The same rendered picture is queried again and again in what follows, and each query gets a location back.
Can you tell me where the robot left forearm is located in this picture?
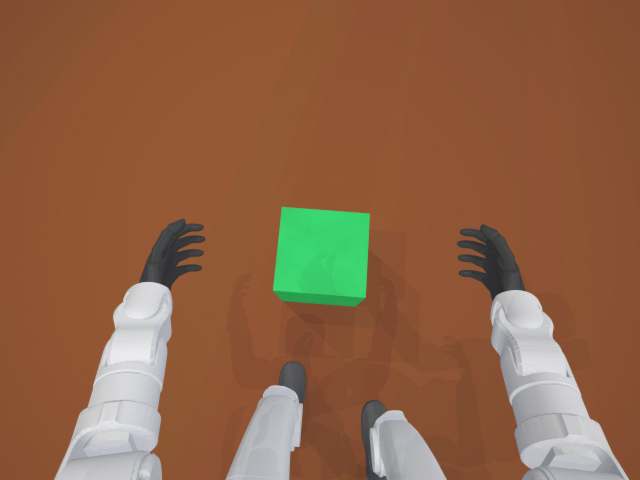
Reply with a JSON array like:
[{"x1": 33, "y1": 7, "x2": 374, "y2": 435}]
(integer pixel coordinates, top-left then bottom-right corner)
[{"x1": 54, "y1": 282, "x2": 173, "y2": 480}]

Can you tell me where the carton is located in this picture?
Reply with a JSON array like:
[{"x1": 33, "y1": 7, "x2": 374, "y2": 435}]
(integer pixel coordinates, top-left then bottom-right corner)
[{"x1": 273, "y1": 207, "x2": 370, "y2": 307}]

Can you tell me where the robot right thigh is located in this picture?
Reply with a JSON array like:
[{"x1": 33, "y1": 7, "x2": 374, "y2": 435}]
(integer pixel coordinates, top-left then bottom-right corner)
[{"x1": 370, "y1": 420, "x2": 447, "y2": 480}]

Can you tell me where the robot right forearm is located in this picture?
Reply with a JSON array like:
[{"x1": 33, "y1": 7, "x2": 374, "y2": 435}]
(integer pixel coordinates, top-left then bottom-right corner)
[{"x1": 490, "y1": 290, "x2": 629, "y2": 480}]

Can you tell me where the left robot shin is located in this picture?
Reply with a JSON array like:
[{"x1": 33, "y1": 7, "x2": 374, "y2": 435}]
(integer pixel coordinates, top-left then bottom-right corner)
[{"x1": 257, "y1": 385, "x2": 299, "y2": 407}]

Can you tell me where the left robot hand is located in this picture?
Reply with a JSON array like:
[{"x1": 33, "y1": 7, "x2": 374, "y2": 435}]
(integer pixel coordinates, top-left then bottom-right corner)
[{"x1": 139, "y1": 219, "x2": 205, "y2": 290}]

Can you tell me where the left robot upper arm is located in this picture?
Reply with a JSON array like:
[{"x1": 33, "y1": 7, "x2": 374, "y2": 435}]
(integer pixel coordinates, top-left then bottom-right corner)
[{"x1": 57, "y1": 450, "x2": 162, "y2": 480}]

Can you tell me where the right robot hand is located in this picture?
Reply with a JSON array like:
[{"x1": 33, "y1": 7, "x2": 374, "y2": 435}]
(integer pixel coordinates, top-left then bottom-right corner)
[{"x1": 457, "y1": 224, "x2": 526, "y2": 301}]

